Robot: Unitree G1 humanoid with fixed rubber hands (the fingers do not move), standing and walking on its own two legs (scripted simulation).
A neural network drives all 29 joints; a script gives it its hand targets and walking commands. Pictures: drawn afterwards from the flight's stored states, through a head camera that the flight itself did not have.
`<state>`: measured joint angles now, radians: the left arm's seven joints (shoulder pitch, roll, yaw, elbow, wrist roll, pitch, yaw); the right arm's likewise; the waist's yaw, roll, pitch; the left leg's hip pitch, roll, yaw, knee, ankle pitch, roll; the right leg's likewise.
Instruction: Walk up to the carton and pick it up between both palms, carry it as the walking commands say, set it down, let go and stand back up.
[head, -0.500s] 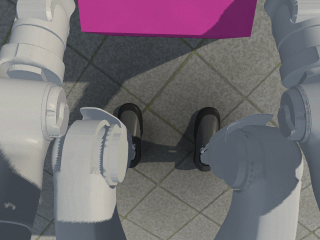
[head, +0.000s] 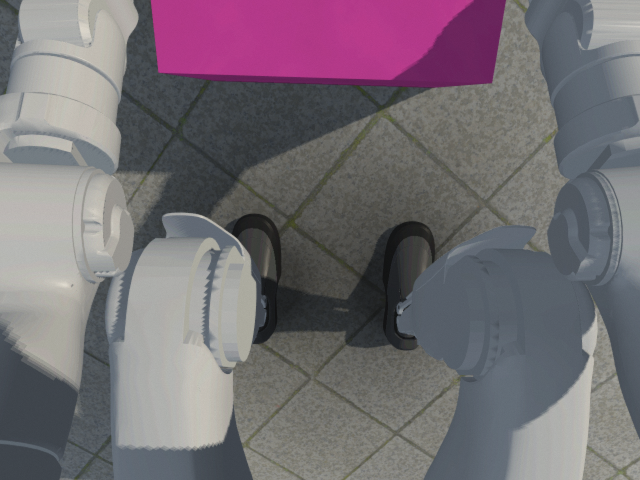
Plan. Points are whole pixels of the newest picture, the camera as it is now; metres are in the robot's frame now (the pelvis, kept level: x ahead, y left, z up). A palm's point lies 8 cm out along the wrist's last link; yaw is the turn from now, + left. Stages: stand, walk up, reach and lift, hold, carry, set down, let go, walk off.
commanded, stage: reach and lift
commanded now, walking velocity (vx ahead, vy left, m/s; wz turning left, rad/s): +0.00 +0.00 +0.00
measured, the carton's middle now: out of the picture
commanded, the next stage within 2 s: none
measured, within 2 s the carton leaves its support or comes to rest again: leaves its support in 0.34 s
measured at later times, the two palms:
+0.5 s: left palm out of the picture +0.53 +0.21 -0.16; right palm out of the picture +0.54 -0.16 -0.15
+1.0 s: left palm out of the picture +0.53 +0.21 -0.11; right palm out of the picture +0.55 -0.15 -0.11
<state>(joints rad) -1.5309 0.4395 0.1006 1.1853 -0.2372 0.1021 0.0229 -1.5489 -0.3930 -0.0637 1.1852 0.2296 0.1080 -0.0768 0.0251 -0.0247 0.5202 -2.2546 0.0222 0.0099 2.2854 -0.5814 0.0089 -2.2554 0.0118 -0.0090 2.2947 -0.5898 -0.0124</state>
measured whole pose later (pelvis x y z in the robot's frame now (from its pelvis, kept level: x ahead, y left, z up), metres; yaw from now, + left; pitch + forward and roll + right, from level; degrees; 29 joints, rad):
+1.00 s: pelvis -0.02 +0.00 +0.05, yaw +0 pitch +30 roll +0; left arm -1.45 0.39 0.13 0.86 -0.16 0.31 0.17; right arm -1.48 -0.35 -0.18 0.86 0.13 0.32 -0.18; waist 0.03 -0.02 0.53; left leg -2.13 -0.04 -0.02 2.13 -0.53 -0.02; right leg -2.12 0.07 0.02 2.14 -0.55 0.04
